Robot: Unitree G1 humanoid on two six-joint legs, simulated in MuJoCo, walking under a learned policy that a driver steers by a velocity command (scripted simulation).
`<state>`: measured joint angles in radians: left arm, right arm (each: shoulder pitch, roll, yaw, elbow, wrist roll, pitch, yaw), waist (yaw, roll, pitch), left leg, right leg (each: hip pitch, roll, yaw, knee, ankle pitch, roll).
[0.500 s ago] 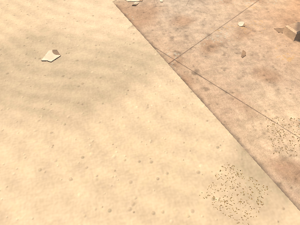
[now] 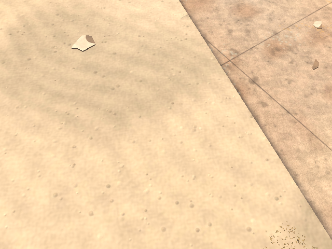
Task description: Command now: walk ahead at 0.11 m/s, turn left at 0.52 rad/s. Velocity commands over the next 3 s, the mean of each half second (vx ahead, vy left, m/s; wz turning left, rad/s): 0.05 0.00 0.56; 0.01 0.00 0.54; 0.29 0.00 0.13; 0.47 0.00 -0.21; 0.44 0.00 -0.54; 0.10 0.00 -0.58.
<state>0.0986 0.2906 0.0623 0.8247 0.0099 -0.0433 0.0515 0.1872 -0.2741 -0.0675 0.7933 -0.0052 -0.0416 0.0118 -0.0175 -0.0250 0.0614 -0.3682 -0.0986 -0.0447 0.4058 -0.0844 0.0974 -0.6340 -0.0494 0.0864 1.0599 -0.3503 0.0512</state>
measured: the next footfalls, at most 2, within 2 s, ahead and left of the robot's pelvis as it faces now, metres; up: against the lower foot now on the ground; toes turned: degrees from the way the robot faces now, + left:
right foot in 0.28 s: +0.17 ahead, -0.15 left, +0.00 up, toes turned +16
left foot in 0.72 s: +0.06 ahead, +0.10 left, +0.00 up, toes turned +28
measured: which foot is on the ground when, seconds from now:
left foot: down 0.00-0.28, up 0.30-0.70, down 0.72-1.00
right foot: up 0.00-0.26, down 0.28-0.72, up 0.74-1.00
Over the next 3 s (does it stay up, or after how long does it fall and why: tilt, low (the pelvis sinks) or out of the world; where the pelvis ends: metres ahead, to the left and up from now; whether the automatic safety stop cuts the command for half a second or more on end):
stays up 0.74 0.37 0.00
